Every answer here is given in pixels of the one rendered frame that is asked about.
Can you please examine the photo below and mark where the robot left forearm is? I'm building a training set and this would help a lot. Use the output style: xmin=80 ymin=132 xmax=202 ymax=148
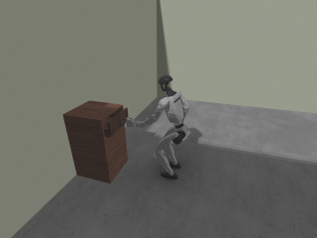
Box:
xmin=134 ymin=116 xmax=156 ymax=128

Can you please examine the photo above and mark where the robot right forearm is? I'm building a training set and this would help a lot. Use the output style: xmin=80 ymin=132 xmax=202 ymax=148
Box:
xmin=181 ymin=109 xmax=189 ymax=122

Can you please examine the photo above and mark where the drawer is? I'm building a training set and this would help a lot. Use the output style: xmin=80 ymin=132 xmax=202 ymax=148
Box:
xmin=103 ymin=107 xmax=129 ymax=138

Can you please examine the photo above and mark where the right robot upper arm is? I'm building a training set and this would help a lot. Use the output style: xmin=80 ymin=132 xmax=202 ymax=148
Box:
xmin=175 ymin=90 xmax=190 ymax=111

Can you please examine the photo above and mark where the cabinet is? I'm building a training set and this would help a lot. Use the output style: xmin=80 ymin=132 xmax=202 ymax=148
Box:
xmin=62 ymin=100 xmax=128 ymax=183

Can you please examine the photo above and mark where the left robot hand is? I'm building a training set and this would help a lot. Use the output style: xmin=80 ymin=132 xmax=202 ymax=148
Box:
xmin=126 ymin=117 xmax=135 ymax=127

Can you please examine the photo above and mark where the handle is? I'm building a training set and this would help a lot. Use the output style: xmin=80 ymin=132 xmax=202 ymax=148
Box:
xmin=117 ymin=118 xmax=127 ymax=126

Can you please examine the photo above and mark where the right robot thigh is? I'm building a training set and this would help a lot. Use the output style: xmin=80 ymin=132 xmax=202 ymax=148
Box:
xmin=163 ymin=122 xmax=188 ymax=137

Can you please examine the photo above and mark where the robot head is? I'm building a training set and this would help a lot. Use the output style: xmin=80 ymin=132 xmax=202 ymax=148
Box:
xmin=158 ymin=75 xmax=177 ymax=97

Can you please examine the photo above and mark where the left robot upper arm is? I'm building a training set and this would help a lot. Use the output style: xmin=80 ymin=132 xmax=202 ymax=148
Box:
xmin=152 ymin=98 xmax=169 ymax=122

